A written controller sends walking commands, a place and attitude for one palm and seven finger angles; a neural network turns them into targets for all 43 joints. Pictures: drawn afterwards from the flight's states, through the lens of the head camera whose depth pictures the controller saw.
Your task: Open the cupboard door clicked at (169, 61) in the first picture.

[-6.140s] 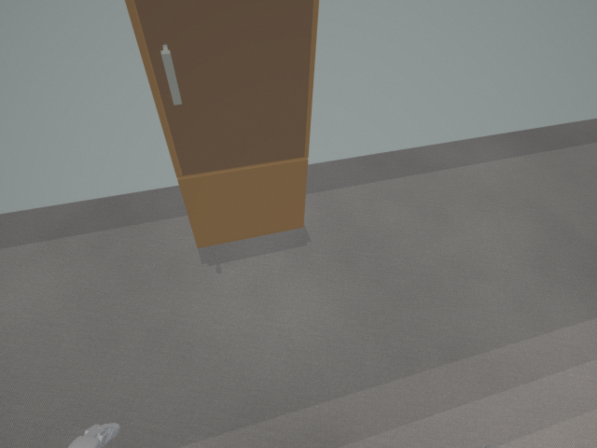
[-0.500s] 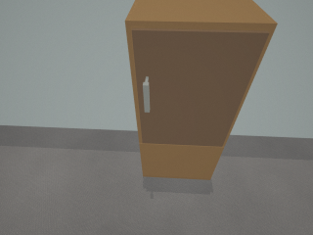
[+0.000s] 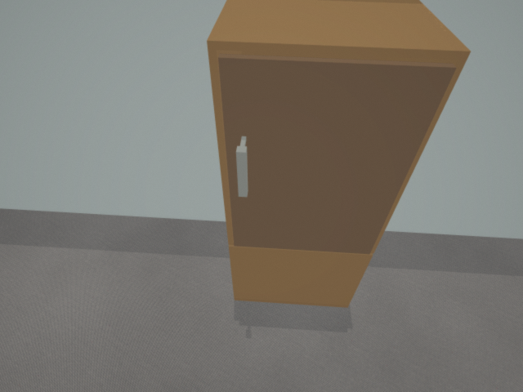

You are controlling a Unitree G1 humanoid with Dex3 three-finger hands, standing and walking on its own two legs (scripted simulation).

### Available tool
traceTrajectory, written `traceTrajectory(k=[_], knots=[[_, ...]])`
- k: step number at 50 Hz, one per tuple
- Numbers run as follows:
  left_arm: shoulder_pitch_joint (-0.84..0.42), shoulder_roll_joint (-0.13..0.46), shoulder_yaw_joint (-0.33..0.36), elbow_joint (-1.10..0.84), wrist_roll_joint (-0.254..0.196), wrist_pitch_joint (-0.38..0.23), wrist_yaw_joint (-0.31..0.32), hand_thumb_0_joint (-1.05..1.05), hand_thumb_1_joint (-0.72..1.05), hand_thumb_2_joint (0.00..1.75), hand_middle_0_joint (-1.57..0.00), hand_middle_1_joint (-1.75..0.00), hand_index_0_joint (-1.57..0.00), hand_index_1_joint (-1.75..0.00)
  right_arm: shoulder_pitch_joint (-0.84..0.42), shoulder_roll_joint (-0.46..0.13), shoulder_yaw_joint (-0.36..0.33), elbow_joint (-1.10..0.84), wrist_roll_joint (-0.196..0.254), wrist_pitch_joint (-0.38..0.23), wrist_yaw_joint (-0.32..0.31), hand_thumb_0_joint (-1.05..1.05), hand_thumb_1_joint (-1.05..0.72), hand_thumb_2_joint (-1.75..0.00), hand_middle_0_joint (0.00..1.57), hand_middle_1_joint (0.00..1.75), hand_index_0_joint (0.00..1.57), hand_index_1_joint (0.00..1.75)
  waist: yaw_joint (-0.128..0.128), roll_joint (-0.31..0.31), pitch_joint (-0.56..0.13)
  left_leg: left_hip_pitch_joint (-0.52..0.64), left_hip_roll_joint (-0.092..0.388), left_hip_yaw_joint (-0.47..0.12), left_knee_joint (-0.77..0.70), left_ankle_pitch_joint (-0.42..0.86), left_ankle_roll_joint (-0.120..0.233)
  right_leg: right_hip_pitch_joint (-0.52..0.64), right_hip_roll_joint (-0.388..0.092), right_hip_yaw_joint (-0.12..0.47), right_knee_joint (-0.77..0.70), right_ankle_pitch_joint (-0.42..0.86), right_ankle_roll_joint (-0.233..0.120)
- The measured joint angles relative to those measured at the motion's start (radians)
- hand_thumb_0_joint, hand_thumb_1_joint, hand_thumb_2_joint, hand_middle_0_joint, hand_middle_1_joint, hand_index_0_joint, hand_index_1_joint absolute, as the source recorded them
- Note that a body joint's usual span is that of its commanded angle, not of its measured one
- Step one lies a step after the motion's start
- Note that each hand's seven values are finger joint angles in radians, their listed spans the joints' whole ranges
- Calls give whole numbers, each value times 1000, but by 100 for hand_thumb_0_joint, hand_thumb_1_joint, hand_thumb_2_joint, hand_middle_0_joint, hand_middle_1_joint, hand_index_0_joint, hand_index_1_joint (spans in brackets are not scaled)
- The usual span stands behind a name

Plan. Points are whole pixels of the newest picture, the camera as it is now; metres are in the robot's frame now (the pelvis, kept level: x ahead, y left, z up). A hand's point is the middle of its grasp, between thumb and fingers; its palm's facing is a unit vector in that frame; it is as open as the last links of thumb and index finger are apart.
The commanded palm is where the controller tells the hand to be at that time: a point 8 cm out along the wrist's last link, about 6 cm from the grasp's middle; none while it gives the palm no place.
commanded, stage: shuffle to correct the standing spot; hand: left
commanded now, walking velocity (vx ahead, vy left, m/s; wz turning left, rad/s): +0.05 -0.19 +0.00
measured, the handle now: (243, 167) +0.58 +0.07 +0.00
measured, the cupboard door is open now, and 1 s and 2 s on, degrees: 0 0 0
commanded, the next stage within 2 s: come to a stop and stand still in 0.36 s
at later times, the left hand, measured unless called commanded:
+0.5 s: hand out of the picture +0.01 +0.10 -0.18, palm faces +0.08 -0.98 -0.19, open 7.4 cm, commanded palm none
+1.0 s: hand out of the picture +0.01 +0.06 -0.19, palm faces +0.08 -0.98 -0.20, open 7.3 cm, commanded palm none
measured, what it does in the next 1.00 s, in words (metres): steps to the right: left foot, then right foot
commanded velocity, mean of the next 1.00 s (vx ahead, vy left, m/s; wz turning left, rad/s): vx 0.03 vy -0.01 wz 0.00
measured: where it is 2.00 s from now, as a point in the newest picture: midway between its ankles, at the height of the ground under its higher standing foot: outside the picture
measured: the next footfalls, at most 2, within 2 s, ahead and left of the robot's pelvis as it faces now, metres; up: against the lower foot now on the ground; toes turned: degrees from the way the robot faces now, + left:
left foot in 0.66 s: +0.08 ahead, -0.01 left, +0.00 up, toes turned +3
right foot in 0.86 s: +0.05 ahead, -0.30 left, +0.00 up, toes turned +2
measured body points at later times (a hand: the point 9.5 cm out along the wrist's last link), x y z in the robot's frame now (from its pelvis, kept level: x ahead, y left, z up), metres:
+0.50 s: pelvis +0.03 -0.07 -0.01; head +0.05 -0.08 +0.44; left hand +0.00 +0.15 -0.16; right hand +0.01 -0.32 -0.17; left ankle -0.01 +0.05 -0.68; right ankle +0.03 -0.09 -0.75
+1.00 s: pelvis +0.03 -0.11 -0.02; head +0.03 -0.12 +0.43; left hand +0.00 +0.11 -0.17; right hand +0.08 -0.37 -0.17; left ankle +0.04 -0.02 -0.73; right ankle +0.01 -0.30 -0.75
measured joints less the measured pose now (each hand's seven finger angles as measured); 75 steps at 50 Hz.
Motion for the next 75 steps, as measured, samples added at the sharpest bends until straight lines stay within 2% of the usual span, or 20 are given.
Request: traceTrajectory(k=[13, 16, 18, 22, 26, 29, 32, 34, 36, 38, 40, 43, 48, 51, 54, 57, 60, 65, 70, 75], knots=[[105, -38, 36, -25, 22, 58, -38, 0, 91, 90, -20, -30, -20, -30, 61, 53, -37, 0, -12, 12, -29, 0, -91, -90, 20, 30, 20, 30, 2, -27, 4, -23, 16, 22, 73, -63, -26, -80, 8, 19, 173, -113, 8], [118, -48, 46, -34, 24, 57, -42, 0, 91, 90, -20, -30, -20, -30, 79, 37, -49, 8, -11, 16, -36, 0, -91, -90, 20, 30, 20, 30, -1, 1, 13, -44, 49, 4, 123, -95, -43, -68, 40, -3, 159, -115, -46], [122, -52, 50, -43, 24, 49, -37, 0, 91, 90, -20, -30, -20, -30, 85, 28, -52, 14, -7, 25, -41, 0, -91, -90, 20, 30, 20, 30, 2, 10, 16, -94, 67, -3, 233, -177, -22, -64, 58, -20, 145, -113, -80], [124, -61, 59, -54, 17, 51, -20, 0, 91, 90, -20, -30, -20, -30, 78, 21, -57, 17, -4, 40, -47, 0, -91, -90, 20, 30, 20, 30, 12, 2, 25, -226, 65, -11, 555, -239, -8, -25, 83, -42, 67, -83, -103], [119, -79, 54, -57, 15, 49, -15, 0, 91, 90, -20, -30, -20, -30, 60, 13, -62, 5, -6, 38, -47, 0, -91, -90, 20, 30, 20, 30, 12, 8, 30, -280, 69, 8, 633, -205, -16, 9, 113, -56, 6, -59, -118], [113, -96, 54, -52, 11, 40, -8, 0, 91, 90, -20, -30, -20, -30, 48, 12, -61, -8, 0, 38, -52, 0, -91, -90, 20, 30, 19, 30, 12, 22, 29, -268, 60, 5, 557, -186, -17, 45, 138, -62, -41, -43, -95], [94, -100, 68, -40, 1, 48, 1, 0, 91, 90, -20, -30, -20, -30, 54, 30, -59, -30, 10, 20, -62, 0, -91, -90, 20, 30, 20, 30, -2, 14, 34, -169, 45, 33, 276, -163, 10, 74, 151, -63, -59, -22, 6], [74, -97, 70, -51, -21, 61, 8, 0, 90, 90, -20, -30, -21, -30, 69, 33, -55, -71, 14, -4, -75, 0, -91, -90, 20, 30, 20, 30, -14, 27, 50, -118, 64, 44, 114, 1, 62, -60, 159, -38, 245, -123, 103], [51, -78, 79, -72, -20, 77, 13, 0, 91, 90, -20, -30, -21, -30, 71, 46, -53, -89, 9, 12, -77, 0, -91, -90, 20, 30, 20, 30, -15, 1, 63, -142, 52, 61, 170, 9, 42, -190, 111, 60, 619, -274, 73], [40, -66, 82, -95, -2, 74, 7, 0, 92, 90, -20, -30, -21, -30, 64, 46, -47, -80, -6, 35, -54, 0, -91, -90, 20, 30, 19, 30, -1, -2, 53, -166, 42, 59, 201, -18, 20, -225, 34, 123, 726, -295, 54], [37, -58, 75, -110, 8, 60, 2, 0, 92, 90, -20, -30, -21, -30, 48, 45, -42, -71, -17, 47, -31, 0, -91, -90, 20, 30, 19, 30, 12, 11, 39, -191, 41, 44, 213, -22, 8, -188, -42, 132, 613, -302, 59], [67, -31, 61, -131, 14, 20, 3, 0, 91, 90, -20, -30, -20, -30, 26, 46, -45, -73, -19, 59, -18, 2, -93, -90, 20, 30, 20, 30, 31, -7, 18, -261, 36, 35, 299, -67, -11, -80, -108, 157, 273, -254, 62], [102, -76, 40, -74, 24, 33, -6, 0, 91, 90, -20, -30, -20, -30, 9, -32, -78, -95, -8, 65, 13, 2, -95, -90, 20, 30, 20, 30, 24, 53, 14, -292, 22, -13, 450, -165, -28, -66, -82, 135, 242, -202, 125], [133, -72, 42, -63, 25, 37, -7, 0, 91, 90, -20, -30, -21, -30, 12, -39, -75, -115, -1, 36, 20, 2, -94, -90, 20, 30, 20, 30, 26, 14, 4, -203, 8, 7, 301, -117, -27, -62, -93, 156, 211, -183, 137], [118, -47, 50, -53, 19, 50, -9, 0, 90, 90, -20, -30, -21, -30, 16, -22, -68, -127, -3, 2, 13, 1, -93, -90, 20, 30, 19, 30, 27, -35, 24, -168, -7, 21, 238, -110, 22, -107, -95, 156, 312, -260, 99], [113, -20, 33, -60, 15, 20, 4, 0, 90, 90, -20, -30, -21, -30, 23, -12, -45, -157, -4, 18, 19, 1, -92, -90, 20, 30, 19, 30, 30, -52, 28, -202, 5, 28, 286, -128, 26, -124, -73, 142, 272, -270, 56], [96, -8, 18, -51, 16, -1, -3, 0, 90, 90, -20, -30, -21, -30, 14, -5, -37, -170, -6, 25, 22, 1, -92, -90, 20, 30, 19, 30, 21, -51, 46, -209, 4, 28, 325, -158, 34, -123, -73, 148, 275, -177, 97], [55, -3, 8, -32, 14, 26, -5, 0, 91, 90, -20, -30, -21, -30, 49, 20, -20, -176, -7, -3, 10, 0, -91, -90, 20, 30, 19, 30, 9, 1, 13, -157, 1, 38, 263, -155, 54, -131, -51, 116, 369, -327, 52], [-4, 15, 20, -52, 5, 3, 1, 0, 91, 90, -20, -30, -20, -30, 54, 24, -13, -154, -3, -4, -7, 1, -94, -90, 20, 30, 20, 30, 15, 3, 21, -112, -33, 71, 203, -138, 60, -87, -46, 81, 230, -162, 41], [-45, -1, 9, -57, 5, 0, 1, 0, 91, 90, -20, -30, -20, -30, 44, 10, -12, -118, -3, -3, -8, 1, -94, -90, 20, 30, 20, 30, -3, 44, 20, -75, -36, 73, 153, -129, 61, -56, -48, 83, 193, -179, 68]])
